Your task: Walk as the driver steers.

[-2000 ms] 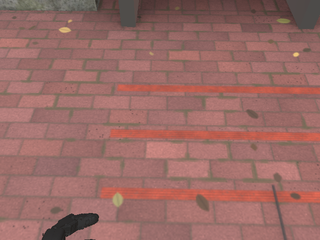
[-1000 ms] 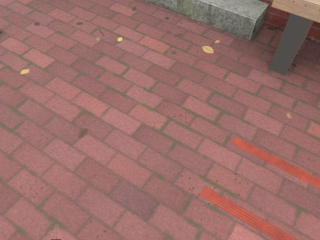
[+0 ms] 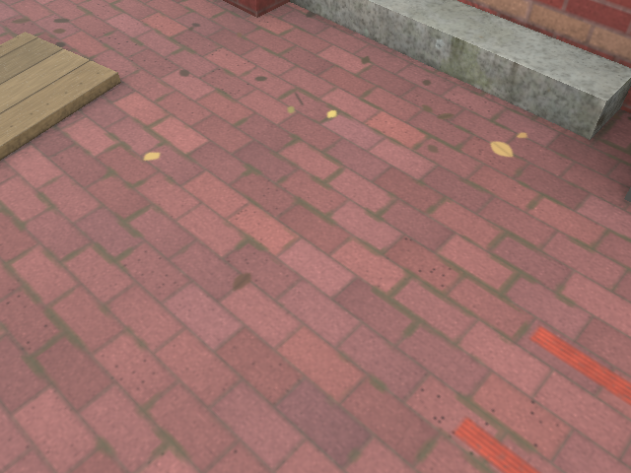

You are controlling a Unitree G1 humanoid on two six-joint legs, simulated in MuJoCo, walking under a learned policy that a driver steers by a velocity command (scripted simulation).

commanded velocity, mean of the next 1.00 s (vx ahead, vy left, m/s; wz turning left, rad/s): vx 0.15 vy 0.00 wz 0.00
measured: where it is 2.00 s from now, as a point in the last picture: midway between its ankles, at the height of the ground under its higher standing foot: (365, 378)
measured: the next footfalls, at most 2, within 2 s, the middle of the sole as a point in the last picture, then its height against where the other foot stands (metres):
left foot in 1.18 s outside the picture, level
right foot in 1.74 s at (416, 399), level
